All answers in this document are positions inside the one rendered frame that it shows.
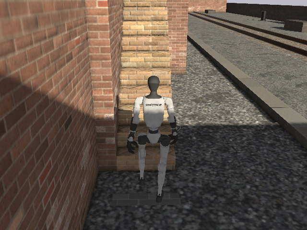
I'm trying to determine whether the left robot hand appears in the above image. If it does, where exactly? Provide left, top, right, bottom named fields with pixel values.
left=127, top=141, right=138, bottom=154

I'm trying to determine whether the right robot upper arm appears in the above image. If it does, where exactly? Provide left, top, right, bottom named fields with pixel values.
left=164, top=97, right=175, bottom=123

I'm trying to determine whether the right robot hand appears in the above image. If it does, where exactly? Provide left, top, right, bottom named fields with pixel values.
left=168, top=134, right=178, bottom=145

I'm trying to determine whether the robot left forearm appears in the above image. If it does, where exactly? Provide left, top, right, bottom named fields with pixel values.
left=128, top=117, right=137, bottom=141

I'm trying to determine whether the robot right thigh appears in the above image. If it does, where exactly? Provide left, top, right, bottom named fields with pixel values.
left=158, top=134, right=170, bottom=173

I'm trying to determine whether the left robot upper arm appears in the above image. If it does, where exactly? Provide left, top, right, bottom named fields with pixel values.
left=132, top=96, right=144, bottom=124

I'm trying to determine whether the robot right forearm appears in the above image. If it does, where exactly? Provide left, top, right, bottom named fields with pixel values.
left=170, top=116, right=177, bottom=136

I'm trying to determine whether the right robot foot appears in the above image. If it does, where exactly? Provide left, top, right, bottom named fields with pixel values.
left=156, top=190, right=164, bottom=203

